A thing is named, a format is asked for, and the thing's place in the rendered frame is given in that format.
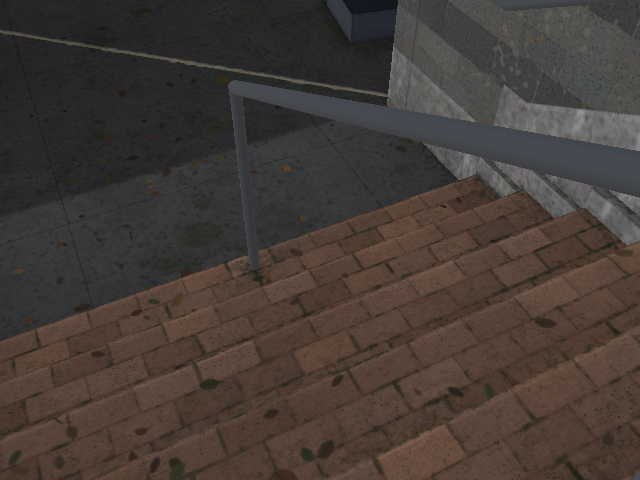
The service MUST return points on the stairs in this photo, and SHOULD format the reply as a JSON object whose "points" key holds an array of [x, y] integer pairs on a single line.
{"points": [[453, 335]]}

